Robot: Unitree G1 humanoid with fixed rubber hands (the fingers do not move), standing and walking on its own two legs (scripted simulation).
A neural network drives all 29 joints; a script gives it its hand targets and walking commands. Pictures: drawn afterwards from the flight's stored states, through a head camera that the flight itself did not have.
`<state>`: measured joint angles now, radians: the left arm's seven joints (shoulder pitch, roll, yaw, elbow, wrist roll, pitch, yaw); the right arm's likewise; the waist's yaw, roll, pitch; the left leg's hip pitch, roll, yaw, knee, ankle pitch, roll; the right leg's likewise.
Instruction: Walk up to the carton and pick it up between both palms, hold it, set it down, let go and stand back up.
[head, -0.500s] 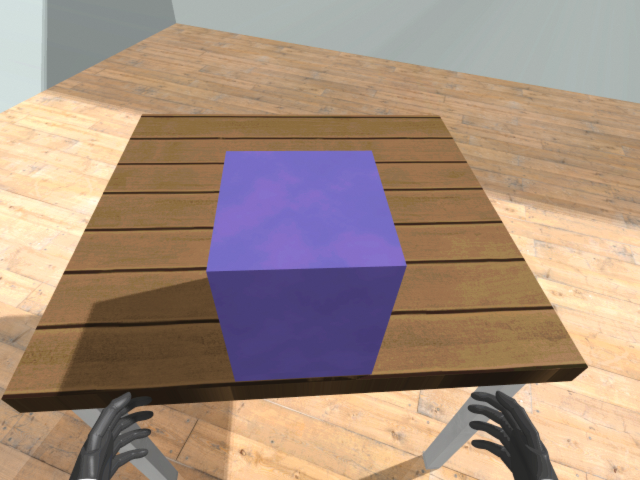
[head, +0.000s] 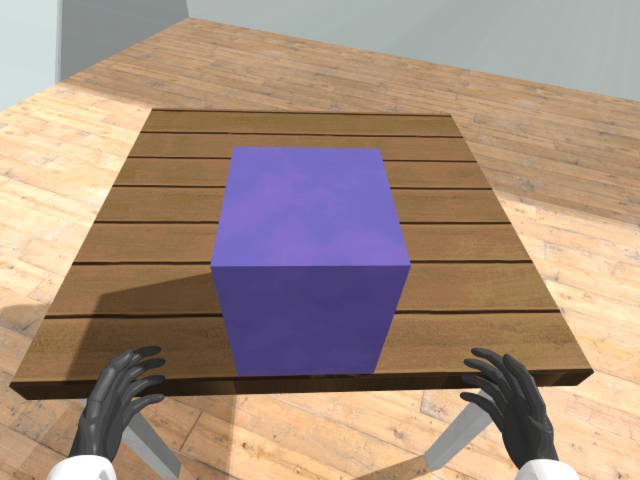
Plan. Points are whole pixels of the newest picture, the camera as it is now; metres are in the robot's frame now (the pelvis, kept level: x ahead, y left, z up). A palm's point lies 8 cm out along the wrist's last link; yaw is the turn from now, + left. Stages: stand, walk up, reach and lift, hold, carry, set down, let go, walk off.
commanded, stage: reach and lift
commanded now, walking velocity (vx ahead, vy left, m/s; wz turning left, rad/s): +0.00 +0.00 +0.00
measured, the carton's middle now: (307, 265) +0.40 +0.04 +0.05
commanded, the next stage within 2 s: none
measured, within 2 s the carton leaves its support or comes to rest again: neither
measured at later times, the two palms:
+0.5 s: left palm (122, 349) +0.23 +0.22 +0.10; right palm (520, 356) +0.26 -0.20 +0.09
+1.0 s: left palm (131, 264) +0.31 +0.23 +0.15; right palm (507, 270) +0.33 -0.19 +0.14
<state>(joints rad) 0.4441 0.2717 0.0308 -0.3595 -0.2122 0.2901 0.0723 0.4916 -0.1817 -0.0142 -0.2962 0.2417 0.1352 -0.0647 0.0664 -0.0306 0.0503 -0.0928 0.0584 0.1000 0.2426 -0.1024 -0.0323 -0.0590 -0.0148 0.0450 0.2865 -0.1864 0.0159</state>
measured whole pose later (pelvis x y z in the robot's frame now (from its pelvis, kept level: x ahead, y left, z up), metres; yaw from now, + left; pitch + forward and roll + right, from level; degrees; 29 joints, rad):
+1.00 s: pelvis +0.00 -0.01 +0.00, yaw +0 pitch +0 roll +0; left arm -0.27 0.26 0.23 -0.25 -0.20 0.80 0.04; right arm -0.31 -0.35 0.03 -0.02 0.46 0.45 -0.18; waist 0.00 -0.03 0.02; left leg -0.16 0.07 0.09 0.28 -0.11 -0.04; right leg -0.12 0.00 0.04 0.31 -0.19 0.01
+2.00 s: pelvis +0.00 +0.00 +0.00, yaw +2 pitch +5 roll -1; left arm -0.86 0.37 0.10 0.60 -0.20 0.55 0.04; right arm -0.94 -0.34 0.10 0.82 0.46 0.34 -0.12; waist 0.00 -0.02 -0.07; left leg -0.30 0.08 0.04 0.34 -0.13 -0.04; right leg -0.20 0.00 0.00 0.29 -0.17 0.02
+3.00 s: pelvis +0.00 +0.00 -0.01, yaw +3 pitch +8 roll -1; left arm -0.79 0.09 0.19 0.78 0.02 0.17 0.11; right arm -0.85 -0.09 -0.05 0.93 0.21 0.05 -0.21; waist 0.01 -0.02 -0.07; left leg -0.39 0.08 0.02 0.37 -0.12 -0.04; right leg -0.28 0.01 -0.02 0.31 -0.17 0.02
